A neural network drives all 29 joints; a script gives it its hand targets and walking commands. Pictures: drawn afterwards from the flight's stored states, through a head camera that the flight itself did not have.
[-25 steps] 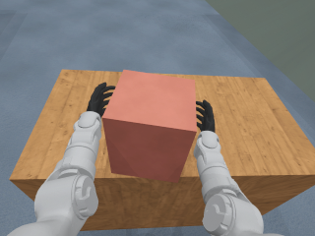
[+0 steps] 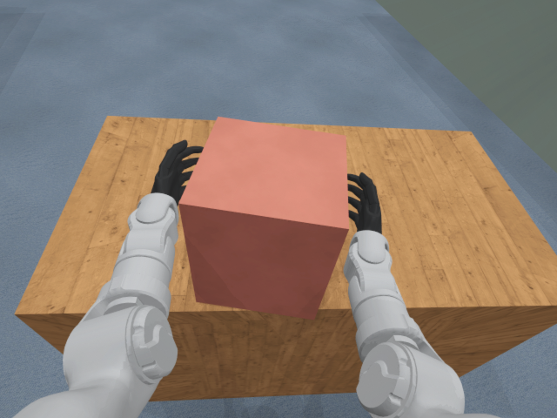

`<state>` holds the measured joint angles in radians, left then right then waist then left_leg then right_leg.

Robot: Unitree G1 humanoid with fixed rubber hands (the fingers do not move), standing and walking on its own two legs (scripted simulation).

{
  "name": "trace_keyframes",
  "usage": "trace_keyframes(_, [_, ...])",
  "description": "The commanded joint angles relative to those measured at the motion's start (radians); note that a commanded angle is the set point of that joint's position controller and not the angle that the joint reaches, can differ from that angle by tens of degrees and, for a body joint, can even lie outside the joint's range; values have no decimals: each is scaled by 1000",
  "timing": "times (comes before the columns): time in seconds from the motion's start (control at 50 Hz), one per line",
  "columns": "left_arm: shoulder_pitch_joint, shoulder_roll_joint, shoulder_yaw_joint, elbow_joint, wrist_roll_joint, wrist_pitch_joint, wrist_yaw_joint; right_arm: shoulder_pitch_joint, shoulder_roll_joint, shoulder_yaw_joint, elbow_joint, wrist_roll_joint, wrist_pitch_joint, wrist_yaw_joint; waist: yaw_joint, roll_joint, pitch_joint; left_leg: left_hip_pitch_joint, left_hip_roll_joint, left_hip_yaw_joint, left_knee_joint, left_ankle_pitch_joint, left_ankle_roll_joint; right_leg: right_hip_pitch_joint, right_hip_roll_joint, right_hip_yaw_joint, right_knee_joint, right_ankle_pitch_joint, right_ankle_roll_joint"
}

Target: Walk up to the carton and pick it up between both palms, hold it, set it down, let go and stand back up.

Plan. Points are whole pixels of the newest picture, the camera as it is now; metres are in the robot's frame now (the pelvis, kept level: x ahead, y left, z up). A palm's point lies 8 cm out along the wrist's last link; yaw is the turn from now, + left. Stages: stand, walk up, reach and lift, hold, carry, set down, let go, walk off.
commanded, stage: set down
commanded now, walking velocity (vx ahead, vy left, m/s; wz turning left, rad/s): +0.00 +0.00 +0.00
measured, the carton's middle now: (267, 222) +0.42 -0.01 +0.03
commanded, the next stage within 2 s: none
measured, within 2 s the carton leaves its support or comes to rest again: neither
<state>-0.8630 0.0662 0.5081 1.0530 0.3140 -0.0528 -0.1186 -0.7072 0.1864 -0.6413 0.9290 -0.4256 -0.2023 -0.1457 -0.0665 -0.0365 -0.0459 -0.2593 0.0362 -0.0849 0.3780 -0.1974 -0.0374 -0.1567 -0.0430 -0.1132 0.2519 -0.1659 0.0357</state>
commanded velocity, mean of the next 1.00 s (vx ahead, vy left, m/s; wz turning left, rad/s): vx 0.00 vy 0.00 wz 0.00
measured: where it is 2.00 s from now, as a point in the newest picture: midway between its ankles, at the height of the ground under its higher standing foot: outside the picture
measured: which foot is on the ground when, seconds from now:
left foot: down 0.00-1.00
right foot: down 0.00-1.00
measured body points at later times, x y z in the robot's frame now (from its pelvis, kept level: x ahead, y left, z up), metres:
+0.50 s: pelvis +0.01 +0.01 +0.00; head +0.08 +0.02 +0.44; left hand +0.46 +0.14 +0.04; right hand +0.40 -0.17 +0.02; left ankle +0.00 +0.14 -0.75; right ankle -0.03 -0.14 -0.75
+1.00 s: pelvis -0.01 +0.01 -0.01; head +0.02 +0.03 +0.44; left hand +0.45 +0.16 +0.10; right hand +0.39 -0.22 +0.08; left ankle +0.00 +0.14 -0.75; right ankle -0.03 -0.14 -0.75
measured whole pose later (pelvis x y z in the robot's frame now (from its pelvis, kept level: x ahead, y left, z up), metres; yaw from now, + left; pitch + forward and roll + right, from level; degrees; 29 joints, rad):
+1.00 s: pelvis -0.01 +0.01 -0.01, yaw -1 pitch +11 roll -2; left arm -0.89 0.23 -0.01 1.07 -0.09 0.02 0.05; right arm -0.80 -0.16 -0.24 1.14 0.21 -0.10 -0.18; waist -0.07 0.00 -0.15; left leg -0.47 0.04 -0.08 0.50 -0.21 -0.04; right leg -0.35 -0.04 -0.11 0.33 -0.17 0.04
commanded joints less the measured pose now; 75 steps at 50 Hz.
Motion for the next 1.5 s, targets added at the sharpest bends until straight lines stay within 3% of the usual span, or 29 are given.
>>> trace_keyframes(0.0, [-404, -455, -144, -9, 182, 7, -105, -443, 317, 135, -28, -122, -21, 130, -84, 100, -183, 169, -52, 175, -78, 227, -41, 101, 79, -41, 3, 180, 38])
trace_keyframes(0.06, [-416, -479, -167, -35, 182, 12, -112, -455, 349, 148, -72, -116, -31, 122, -82, 107, -164, 165, -61, 172, -70, 231, -36, 76, 78, -43, 19, 174, 55])
trace_keyframes(0.16, [-387, -69, -141, -12, 93, 4, -14, -371, -65, 98, -6, -23, -33, 49, -95, 108, -166, 148, -50, 183, -63, 177, -39, 61, 77, -32, 28, 171, 50])
trace_keyframes(0.18, [-383, 59, -147, -3, 61, 0, 17, -357, -170, 120, 26, 23, -40, 23, -69, 92, -149, 129, -44, 190, -60, 155, -41, 63, 73, -20, 35, 149, 49])
trace_keyframes(0.24, [-476, 65, -317, -72, -76, -16, 96, -441, -162, 222, 56, 170, -64, -24, -88, 177, -302, 131, -31, 168, 8, 243, -66, -31, 87, -17, 63, 200, 34])
trace_keyframes(0.34, [-510, 228, -397, -64, -336, -117, 188, -505, -250, 358, -47, 343, -121, -51, -51, 125, -735, 52, -48, 148, 125, 448, -74, 30, 87, 31, 153, 494, 22])
trace_keyframes(0.46, [-501, 255, -459, -63, -403, -194, 181, -466, -335, 392, 47, 393, -142, -72, -94, 123, -894, 57, -27, 124, 201, 641, -83, 9, 91, 22, 191, 615, -16])
trace_keyframes(0.5, [-509, 247, -447, -44, -395, -208, 181, -486, -328, 416, 70, 414, -149, -68, -68, 143, -928, 79, -29, 125, 231, 709, -91, -54, 94, 35, 194, 632, -24])
trace_keyframes(0.6, [-498, 269, -448, 7, -369, -192, 173, -444, -394, 439, 260, 472, -145, -48, -84, 184, -774, 160, -23, 107, 229, 750, -106, -146, 114, 14, 158, 523, -30])
trace_keyframes(0.62, [-476, 285, -436, -66, -387, -184, 180, -468, -417, 475, 140, 512, -146, -44, -45, 188, -856, 172, -35, 120, 229, 771, -106, -99, 109, 28, 161, 573, -33])
trace_keyframes(0.68, [-497, 299, -461, -133, -421, -174, 186, -504, -464, 468, 51, 551, -147, -37, -62, 187, -903, 178, -40, 113, 238, 773, -108, -93, 117, 35, 177, 581, -26])
trace_keyframes(0.7, [-473, 282, -471, 22, -419, -164, 176, -482, -432, 474, 134, 551, -128, -39, -84, 152, -761, 115, -41, 104, 223, 671, -91, -128, 113, 29, 173, 512, -25])
trace_keyframes(0.76, [-547, 296, -519, -70, -455, -137, 175, -527, -478, 466, 134, 572, -92, -38, -99, 182, -804, 201, -27, 111, 226, 725, -103, -159, 115, 25, 158, 474, -27])
trace_keyframes(0.78, [-582, 331, -500, -234, -465, -117, 182, -555, -524, 478, -18, 594, -95, -34, -74, 203, -941, 276, -30, 114, 245, 811, -119, -142, 129, 23, 160, 555, -28])
trace_keyframes(0.82, [-551, 334, -515, -185, -494, -88, 182, -543, -513, 524, -10, 626, -49, -28, -88, 129, -854, 232, -32, 100, 232, 748, -95, -136, 122, 29, 162, 528, -16])
trace_keyframes(0.88, [-615, 382, -498, -263, -499, -7, 176, -616, -566, 520, -78, 662, 12, -23, -61, 165, -869, 278, -36, 106, 217, 726, -93, -124, 128, 32, 155, 521, -10])
trace_keyframes(0.9, [-606, 360, -534, -235, -521, 17, 172, -621, -565, 522, -73, 674, 32, -25, -91, 141, -811, 263, -46, 102, 217, 668, -82, -137, 124, 27, 150, 509, -12])
trace_keyframes(0.94, [-668, 427, -535, -337, -592, 73, 172, -717, -593, 540, -261, 712, 88, -28, -66, 97, -898, 257, -41, 107, 199, 656, -73, -58, 123, 45, 151, 554, 5])
trace_keyframes(0.96, [-669, 398, -583, -245, -614, 94, 161, -716, -583, 535, -177, 706, 123, -30, -110, 88, -791, 207, -52, 97, 184, 525, -61, -87, 113, 47, 149, 492, 3])
trace_keyframes(0.98, [-741, 449, -564, -322, -620, 103, 159, -756, -618, 506, -261, 700, 147, -35, -112, 66, -864, 197, -55, 111, 166, 465, -51, -53, 112, 37, 153, 498, 6])
trace_keyframes(1.08, [-824, 444, -614, -121, -654, 223, 160, -874, -611, 549, -111, 707, 304, -27, -114, 72, -711, 146, -47, 93, 111, 269, -30, -91, 96, 54, 132, 324, -5])
trace_keyframes(1.1, [-844, 468, -618, -248, -677, 241, 166, -910, -633, 531, -251, 721, 311, -29, -111, 56, -828, 173, -47, 99, 112, 325, -31, -54, 101, 53, 133, 396, 1])
trace_keyframes(1.12, [-845, 435, -642, -135, -682, 258, 165, -919, -616, 523, -117, 713, 338, -33, -136, 50, -713, 133, -49, 89, 105, 245, -30, -91, 102, 52, 123, 349, -8])
trace_keyframes(1.14, [-919, 482, -631, -198, -688, 262, 169, -937, -631, 517, -133, 706, 361, -33, -113, 80, -778, 167, -50, 103, 89, 236, -38, -76, 95, 49, 115, 315, -8])
trace_keyframes(1.26, [-840, 410, -702, 100, -686, 303, 150, -834, -590, 498, 125, 644, 476, -32, -159, 46, -545, 91, -41, 76, 20, 34, -23, -89, 85, 41, 81, 109, -49])
trace_keyframes(1.32, [-974, 494, -663, 186, -682, 285, 140, -938, -622, 449, 198, 585, 502, -47, -137, 46, -476, 34, -42, 96, -17, -110, -9, -135, 66, 30, 56, -38, -43])
trace_keyframes(1.4, [-960, 447, -732, 196, -726, 247, 136, -927, -613, 423, 183, 576, 500, -46, -170, 75, -473, 39, -33, 83, -24, -113, -29, -148, 67, 31, 73, -35, -63])
trace_keyframes(1.44, [-976, 498, -676, 151, -723, 234, 147, -977, -624, 407, 88, 568, 473, -57, -125, 84, -538, 37, -37, 99, -8, -68, -36, -139, 69, 34, 85, 1, -51])
trace_keyframes(1.48, [-889, 488, -673, 85, -748, 212, 147, -914, -580, 418, 5, 592, 453, -64, -147, 31, -642, 60, -46, 95, 17, 28, -24, -91, 81, 33, 107, 109, -37])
